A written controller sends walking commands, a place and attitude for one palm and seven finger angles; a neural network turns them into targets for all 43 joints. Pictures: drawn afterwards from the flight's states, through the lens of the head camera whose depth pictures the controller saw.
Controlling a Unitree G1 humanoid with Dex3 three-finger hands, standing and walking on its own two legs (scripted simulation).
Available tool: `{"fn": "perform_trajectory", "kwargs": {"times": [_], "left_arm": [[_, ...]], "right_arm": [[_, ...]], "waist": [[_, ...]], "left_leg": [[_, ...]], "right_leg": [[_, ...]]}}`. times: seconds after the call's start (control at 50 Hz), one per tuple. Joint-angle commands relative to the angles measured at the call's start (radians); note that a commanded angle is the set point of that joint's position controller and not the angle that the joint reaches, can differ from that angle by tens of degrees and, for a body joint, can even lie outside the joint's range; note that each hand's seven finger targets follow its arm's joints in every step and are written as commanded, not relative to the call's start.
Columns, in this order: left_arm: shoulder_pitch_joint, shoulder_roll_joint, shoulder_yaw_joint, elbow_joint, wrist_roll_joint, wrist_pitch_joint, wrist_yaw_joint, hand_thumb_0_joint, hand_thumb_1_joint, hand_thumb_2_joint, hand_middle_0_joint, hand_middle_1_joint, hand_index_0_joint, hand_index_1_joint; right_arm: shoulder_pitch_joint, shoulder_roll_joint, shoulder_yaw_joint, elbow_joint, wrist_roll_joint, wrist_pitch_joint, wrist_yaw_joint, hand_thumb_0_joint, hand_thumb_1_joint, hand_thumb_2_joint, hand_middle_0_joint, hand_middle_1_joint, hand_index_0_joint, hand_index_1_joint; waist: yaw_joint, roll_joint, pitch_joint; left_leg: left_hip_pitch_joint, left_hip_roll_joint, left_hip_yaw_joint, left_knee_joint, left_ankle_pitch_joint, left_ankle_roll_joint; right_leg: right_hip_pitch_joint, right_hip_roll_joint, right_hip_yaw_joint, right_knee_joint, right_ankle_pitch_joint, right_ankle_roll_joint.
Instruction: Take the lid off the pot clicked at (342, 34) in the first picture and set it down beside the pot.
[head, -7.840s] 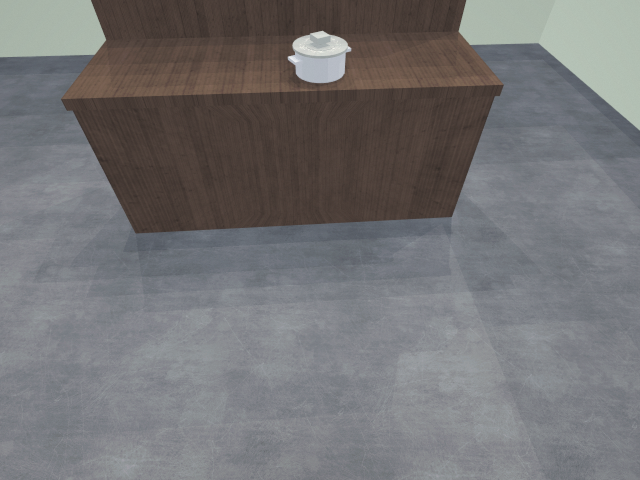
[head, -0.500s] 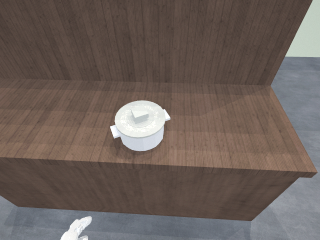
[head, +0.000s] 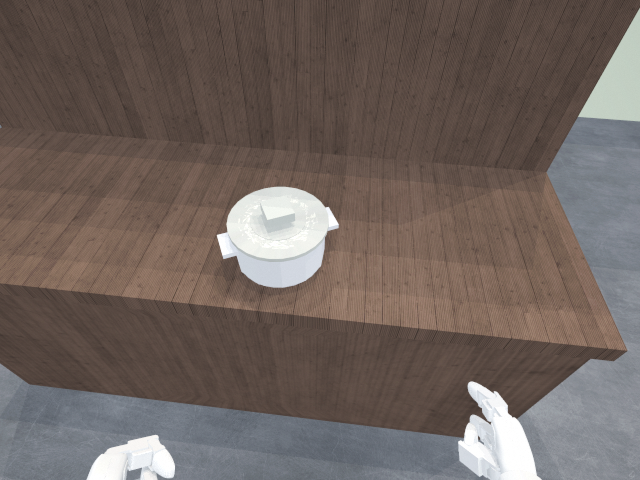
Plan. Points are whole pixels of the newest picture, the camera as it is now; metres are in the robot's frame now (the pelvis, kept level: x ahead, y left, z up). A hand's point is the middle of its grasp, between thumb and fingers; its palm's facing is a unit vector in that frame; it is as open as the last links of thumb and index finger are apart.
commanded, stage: raise the hand higher, near the body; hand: left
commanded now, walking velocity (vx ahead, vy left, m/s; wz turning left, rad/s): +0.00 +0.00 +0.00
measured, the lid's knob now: (277, 211) +0.54 +0.14 +0.00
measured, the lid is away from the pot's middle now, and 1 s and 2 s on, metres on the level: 0.00 0.00 0.00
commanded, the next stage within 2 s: reach forward and open the fingers in 0.84 s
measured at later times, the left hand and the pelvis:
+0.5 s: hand (139, 425) +0.17 +0.23 +0.01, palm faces +0.20 -0.91 -0.36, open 3.1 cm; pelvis +0.03 +0.01 +0.01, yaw -2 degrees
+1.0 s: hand (118, 348) +0.21 +0.23 +0.11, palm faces +0.24 -0.77 -0.59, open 3.1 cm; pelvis +0.03 +0.01 +0.01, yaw -2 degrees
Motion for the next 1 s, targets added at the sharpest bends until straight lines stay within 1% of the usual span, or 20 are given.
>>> {"fn": "perform_trajectory", "kwargs": {"times": [0.0,0.02,0.08,0.14,0.18,0.2,0.28,0.34,0.38,0.42,0.52,0.54,0.62,0.74,0.84,0.86,0.92,0.94,0.96,0.98], "left_arm": [[0.044,0.181,0.12,-0.314,-0.007,-0.059,0.016,0.0,0.9,0.9,-1.3,-1.5,-1.3,-1.5],[0.057,0.175,0.116,-0.315,-0.006,-0.052,0.021,0.0,0.9,0.9,-1.3,-1.5,-1.3,-1.5],[0.078,0.13,0.092,-0.204,0.002,-0.029,0.017,0.0,0.9,0.9,-1.3,-1.5,-1.3,-1.5],[0.093,0.15,0.096,-0.304,0.004,-0.046,0.012,0.0,0.9,0.9,-1.3,-1.5,-1.3,-1.5],[0.103,0.173,0.108,-0.44,0.0,-0.06,0.017,0.0,0.9,0.9,-1.3,-1.5,-1.3,-1.5],[0.137,0.176,0.118,-0.455,-0.001,-0.058,0.022,0.0,0.9,0.9,-1.3,-1.5,-1.3,-1.5],[0.187,0.135,0.1,-0.421,0.0,-0.05,0.021,0.0,0.9,0.9,-1.3,-1.5,-1.3,-1.5],[0.194,0.165,0.128,-0.484,0.0,-0.062,0.016,0.0,0.9,0.9,-1.3,-1.5,-1.3,-1.5],[0.186,0.181,0.138,-0.595,-0.003,-0.076,0.018,0.0,0.9,0.9,-1.3,-1.5,-1.3,-1.5],[0.175,0.189,0.146,-0.654,-0.003,-0.078,0.024,0.0,0.9,0.9,-1.3,-1.5,-1.3,-1.5],[0.172,0.15,0.125,-0.636,-0.005,-0.068,0.013,0.0,0.9,0.9,-1.3,-1.5,-1.3,-1.5],[0.169,0.16,0.135,-0.648,-0.005,-0.068,0.011,0.0,0.9,0.9,-1.3,-1.5,-1.3,-1.5],[0.153,0.201,0.174,-0.79,-0.007,-0.084,0.014,0.0,0.9,0.9,-1.3,-1.5,-1.3,-1.5],[0.127,0.192,0.189,-0.768,-0.012,-0.072,0.012,0.0,0.9,0.9,-1.3,-1.5,-1.3,-1.5],[0.084,0.25,0.247,-0.874,-0.02,-0.092,0.019,0.0,0.9,0.9,-1.3,-1.5,-1.3,-1.5],[0.074,0.238,0.239,-0.898,-0.019,-0.098,0.019,0.0,0.9,0.9,-1.3,-1.5,-1.3,-1.5],[0.064,0.231,0.245,-0.874,-0.024,-0.099,0.021,0.0,0.9,0.9,-1.3,-1.5,-1.3,-1.5],[0.017,0.422,0.201,-0.852,0.396,-0.006,0.055,0.0,0.886,0.879,-1.271,-1.497,-1.271,-1.497],[-0.041,0.337,0.176,-0.923,0.41,0.03,0.069,0.0,0.871,0.859,-1.243,-1.492,-1.243,-1.492],[-0.032,0.334,0.185,-0.874,0.418,0.046,0.075,0.0,0.856,0.838,-1.216,-1.484,-1.216,-1.484]], "right_arm": [[-0.089,-0.113,-0.053,-0.153,-0.001,-0.067,-0.02,0.0,-0.9,-0.9,0.2,0.3,0.2,0.3],[-0.09,-0.109,-0.051,-0.147,-0.002,-0.072,-0.02,0.0,-0.9,-0.9,0.2,0.3,0.2,0.3],[-0.098,-0.114,-0.056,-0.123,0.0,-0.062,-0.017,0.0,-0.9,-0.9,0.2,0.3,0.2,0.3],[-0.106,-0.117,-0.06,-0.128,0.0,-0.077,-0.015,0.0,-0.9,-0.9,0.2,0.3,0.2,0.3],[-0.102,-0.112,-0.057,-0.133,-0.002,-0.099,-0.016,0.0,-0.9,-0.9,0.2,0.3,0.2,0.3],[-0.099,-0.107,-0.058,-0.126,-0.003,-0.105,-0.016,0.0,-0.9,-0.9,0.2,0.3,0.2,0.3],[-0.105,-0.106,-0.067,-0.112,0.0,-0.102,-0.014,0.0,-0.9,-0.9,0.2,0.3,0.2,0.3],[-0.114,-0.11,-0.074,-0.115,0.0,-0.096,-0.012,0.0,-0.9,-0.9,0.2,0.3,0.2,0.3],[-0.11,-0.105,-0.071,-0.125,-0.004,-0.104,-0.011,0.0,-0.9,-0.9,0.2,0.3,0.2,0.3],[-0.102,-0.099,-0.066,-0.128,-0.008,-0.107,-0.01,0.0,-0.9,-0.9,0.2,0.3,0.2,0.3],[-0.101,-0.105,-0.066,-0.132,-0.01,-0.086,-0.003,0.0,-0.9,-0.9,0.2,0.3,0.2,0.3],[-0.109,-0.104,-0.067,-0.135,-0.009,-0.081,-0.001,0.0,-0.9,-0.9,0.2,0.3,0.2,0.3],[-0.1,-0.1,-0.059,-0.154,-0.017,-0.079,0.005,0.0,-0.9,-0.9,0.2,0.3,0.2,0.3],[-0.113,-0.099,-0.052,-0.148,-0.018,-0.056,0.013,0.0,-0.9,-0.9,0.2,0.3,0.2,0.3],[-0.122,-0.102,-0.047,-0.157,-0.02,-0.056,0.012,0.0,-0.9,-0.9,0.2,0.3,0.2,0.3],[-0.117,-0.098,-0.044,-0.161,-0.021,-0.058,0.014,0.0,-0.9,-0.9,0.2,0.3,0.2,0.3],[-0.122,-0.097,-0.047,-0.153,-0.02,-0.053,0.014,0.0,-0.9,-0.9,0.2,0.3,0.2,0.3],[-0.157,-0.157,-0.039,-0.138,-0.027,0.007,0.023,0.0,-0.9,-0.9,0.2,0.3,0.2,0.3],[-0.171,-0.134,-0.044,-0.187,-0.033,0.035,0.035,0.0,-0.9,-0.9,0.2,0.3,0.2,0.3],[-0.153,-0.135,-0.054,-0.17,-0.033,0.05,0.038,0.0,-0.9,-0.9,0.2,0.3,0.2,0.3]], "waist": [[0.014,0.093,-0.173],[0.013,0.093,-0.176],[-0.014,-0.054,-0.057],[-0.002,-0.023,-0.057],[0.012,0.052,-0.122],[0.018,0.054,-0.134],[0.002,-0.032,-0.043],[0.006,-0.048,-0.03],[0.014,0.045,-0.08],[0.015,0.081,-0.086],[0.004,-0.009,-0.03],[0.005,-0.002,-0.011],[0.019,0.063,-0.089],[0.013,0.017,-0.026],[0.025,0.038,-0.062],[0.022,0.046,-0.087],[0.021,0.021,-0.052],[0.011,0.044,0.025],[0.011,0.066,-0.005],[0.016,0.064,-0.015]], "left_leg": [[0.17,-0.019,0.038,-0.083,0.143,0.036],[0.176,-0.017,0.036,-0.082,0.172,0.036],[0.114,-0.012,0.025,-0.077,0.135,0.041],[0.141,-0.009,0.028,-0.086,0.118,0.045],[0.189,-0.006,0.025,-0.101,0.149,0.044],[0.199,-0.003,0.022,-0.106,0.165,0.043],[0.186,0.001,0.023,-0.113,0.166,0.044],[0.203,0.003,0.029,-0.119,0.181,0.046],[0.249,0.004,0.032,-0.128,0.213,0.045],[0.273,0.007,0.027,-0.136,0.253,0.041],[0.276,0.014,0.024,-0.149,0.28,0.04],[0.279,0.013,0.027,-0.148,0.277,0.041],[0.321,0.015,0.02,-0.161,0.345,0.036],[0.308,0.019,0.018,-0.165,0.328,0.032],[0.319,0.016,0.015,-0.171,0.303,0.03],[0.324,0.015,0.015,-0.173,0.307,0.029],[0.318,0.017,0.021,-0.176,0.292,0.03],[0.201,-0.005,0.029,-0.153,0.307,0.045],[0.191,0.001,0.036,-0.158,0.323,0.043],[0.198,0.003,0.041,-0.152,0.331,0.043]], "right_leg": [[-0.017,-0.025,0.042,-0.12,0.192,-0.009],[-0.013,-0.024,0.042,-0.115,0.219,-0.01],[-0.075,-0.019,0.025,-0.13,0.191,0.003],[-0.075,-0.024,0.026,-0.154,0.153,0.003],[-0.033,-0.027,0.029,-0.147,0.165,-0.002],[-0.021,-0.026,0.028,-0.147,0.172,-0.003],[-0.047,-0.023,0.02,-0.17,0.186,0.004],[-0.034,-0.022,0.022,-0.189,0.207,0.007],[-0.001,-0.029,0.029,-0.187,0.228,0.004],[0.015,-0.028,0.03,-0.187,0.252,0.0],[0.014,-0.02,0.016,-0.202,0.285,0.006],[0.009,-0.017,0.02,-0.213,0.287,0.005],[0.066,-0.023,0.026,-0.202,0.323,0.002],[0.054,-0.014,0.027,-0.225,0.325,0.0],[0.079,-0.016,0.036,-0.228,0.313,-0.001],[0.092,-0.021,0.033,-0.222,0.313,-0.001],[0.075,-0.022,0.033,-0.233,0.31,0.002],[-0.006,0.007,0.102,-0.202,0.359,-0.013],[0.003,-0.015,0.058,-0.181,0.346,-0.021],[0.004,-0.013,0.051,-0.178,0.335,-0.024]]}}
